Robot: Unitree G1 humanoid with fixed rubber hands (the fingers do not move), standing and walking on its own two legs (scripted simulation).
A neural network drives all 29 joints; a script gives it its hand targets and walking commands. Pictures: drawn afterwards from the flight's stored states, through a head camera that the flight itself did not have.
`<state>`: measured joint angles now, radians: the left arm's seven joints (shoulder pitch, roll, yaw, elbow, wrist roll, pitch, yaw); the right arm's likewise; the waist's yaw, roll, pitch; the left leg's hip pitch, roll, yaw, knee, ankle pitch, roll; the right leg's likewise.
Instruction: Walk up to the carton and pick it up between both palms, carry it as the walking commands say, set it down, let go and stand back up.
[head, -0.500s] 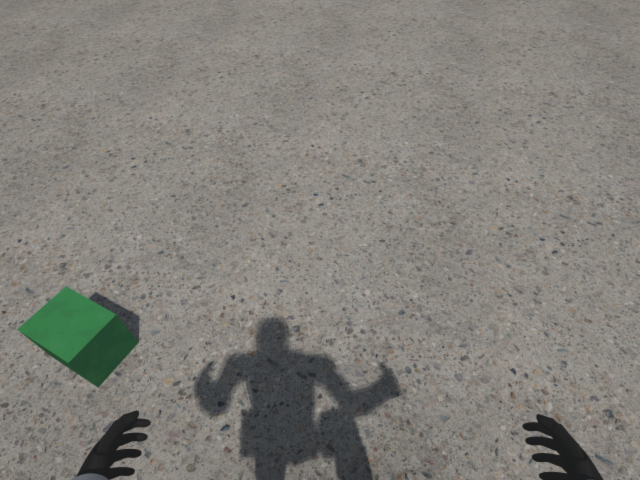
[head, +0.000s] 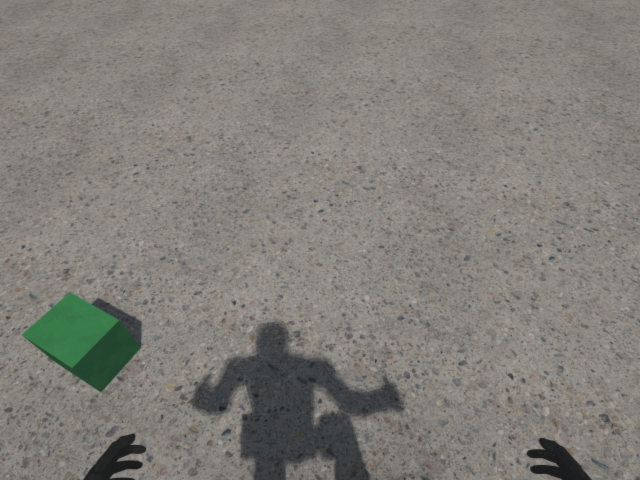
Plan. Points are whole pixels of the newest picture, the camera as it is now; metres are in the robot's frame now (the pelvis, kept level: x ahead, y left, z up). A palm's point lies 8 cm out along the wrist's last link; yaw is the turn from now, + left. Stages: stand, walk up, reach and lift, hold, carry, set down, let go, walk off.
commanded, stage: stand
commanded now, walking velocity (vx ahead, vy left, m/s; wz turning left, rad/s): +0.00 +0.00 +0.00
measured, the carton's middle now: (85, 341) +0.63 +0.80 -0.68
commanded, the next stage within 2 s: walk up in 0.28 s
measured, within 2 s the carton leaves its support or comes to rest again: neither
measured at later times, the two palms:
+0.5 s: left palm out of the picture +0.10 +0.32 -0.09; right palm out of the picture +0.11 -0.31 -0.09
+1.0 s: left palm out of the picture +0.02 +0.46 -0.08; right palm (442, 368) +0.29 -0.16 -0.09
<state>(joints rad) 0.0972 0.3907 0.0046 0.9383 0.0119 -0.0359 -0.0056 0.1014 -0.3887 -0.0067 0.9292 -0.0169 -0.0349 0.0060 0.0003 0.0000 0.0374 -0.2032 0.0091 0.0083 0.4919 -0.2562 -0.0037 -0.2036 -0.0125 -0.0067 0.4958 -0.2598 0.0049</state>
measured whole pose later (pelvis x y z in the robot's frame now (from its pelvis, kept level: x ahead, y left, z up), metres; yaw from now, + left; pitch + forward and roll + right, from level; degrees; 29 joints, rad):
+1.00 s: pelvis +0.08 +0.10 -0.02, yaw +26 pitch -1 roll +0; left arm 0.30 0.49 0.08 0.77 0.02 -0.10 0.01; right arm 0.28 -0.46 -0.08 0.66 -0.05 0.03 0.12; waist -0.06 0.01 0.02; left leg -0.36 -0.06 -0.09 0.68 -0.33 0.04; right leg -0.37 -0.01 -0.07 0.66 -0.40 -0.03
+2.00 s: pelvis +0.26 +0.38 -0.03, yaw +53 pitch -2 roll +0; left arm 0.36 0.50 0.06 0.70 0.01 -0.05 0.01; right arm 0.24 -0.48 -0.08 0.69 -0.01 -0.07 0.01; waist 0.03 -0.01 0.09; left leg -0.46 -0.01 0.01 0.76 -0.27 0.03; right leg -0.43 -0.10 0.00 1.06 -0.54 -0.02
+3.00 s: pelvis +0.37 +0.36 -0.03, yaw +56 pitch +0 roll +0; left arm 0.18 0.53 0.16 0.74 0.07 0.06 -0.11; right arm 0.41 -0.58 -0.10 0.88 -0.05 -0.08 -0.08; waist -0.04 -0.06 0.05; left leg -0.40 0.09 -0.13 0.74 -0.37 -0.01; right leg -0.42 -0.05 0.02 0.77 -0.44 -0.01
